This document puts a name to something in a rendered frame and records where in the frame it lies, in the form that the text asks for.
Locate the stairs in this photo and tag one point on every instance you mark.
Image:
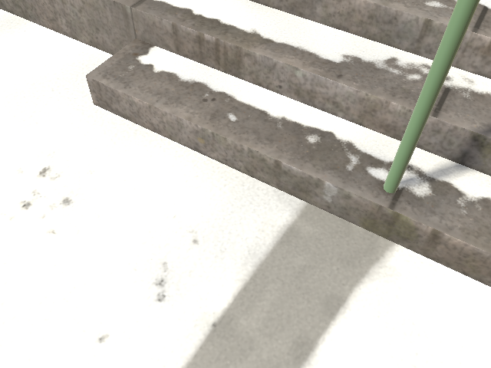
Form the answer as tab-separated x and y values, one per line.
313	97

